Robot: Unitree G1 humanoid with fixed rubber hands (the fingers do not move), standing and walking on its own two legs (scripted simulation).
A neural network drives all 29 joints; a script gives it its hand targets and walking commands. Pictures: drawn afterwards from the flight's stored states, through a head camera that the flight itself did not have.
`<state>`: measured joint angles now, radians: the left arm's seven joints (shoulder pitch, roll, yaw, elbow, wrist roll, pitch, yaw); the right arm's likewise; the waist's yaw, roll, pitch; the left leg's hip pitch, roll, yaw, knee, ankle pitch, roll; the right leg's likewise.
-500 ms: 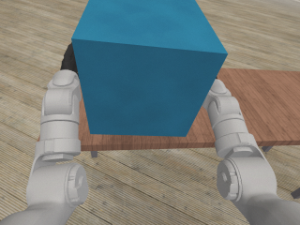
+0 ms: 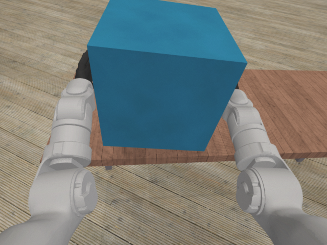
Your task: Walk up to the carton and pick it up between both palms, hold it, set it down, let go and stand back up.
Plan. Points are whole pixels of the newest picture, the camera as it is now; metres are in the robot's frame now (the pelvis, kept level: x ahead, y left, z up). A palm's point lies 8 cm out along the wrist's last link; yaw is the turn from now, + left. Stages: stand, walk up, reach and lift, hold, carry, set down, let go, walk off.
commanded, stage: set down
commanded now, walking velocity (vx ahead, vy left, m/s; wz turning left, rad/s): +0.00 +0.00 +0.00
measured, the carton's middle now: (160, 75) +0.46 +0.00 +0.21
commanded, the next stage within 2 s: none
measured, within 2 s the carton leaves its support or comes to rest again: rests again in 1.50 s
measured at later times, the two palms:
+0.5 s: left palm (95, 90) +0.46 +0.15 +0.16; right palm (229, 100) +0.44 -0.18 +0.16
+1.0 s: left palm (90, 99) +0.45 +0.17 +0.14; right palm (222, 104) +0.44 -0.17 +0.14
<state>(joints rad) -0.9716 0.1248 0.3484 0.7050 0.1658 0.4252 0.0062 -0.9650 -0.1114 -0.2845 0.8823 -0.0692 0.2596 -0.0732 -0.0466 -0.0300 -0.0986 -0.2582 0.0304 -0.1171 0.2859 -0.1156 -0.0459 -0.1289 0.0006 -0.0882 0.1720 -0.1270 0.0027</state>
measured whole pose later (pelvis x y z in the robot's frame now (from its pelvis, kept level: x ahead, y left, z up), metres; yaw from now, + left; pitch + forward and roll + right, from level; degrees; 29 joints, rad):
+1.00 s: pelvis +0.00 +0.01 +0.00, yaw +0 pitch +12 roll -1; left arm -0.97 0.12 0.37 0.87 0.18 0.25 0.00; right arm -0.96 -0.05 -0.48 0.92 -0.28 0.18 -0.02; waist -0.04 -0.01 -0.14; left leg -0.38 0.02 -0.12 0.25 -0.07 -0.04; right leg -0.25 -0.01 -0.09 0.13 -0.08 0.01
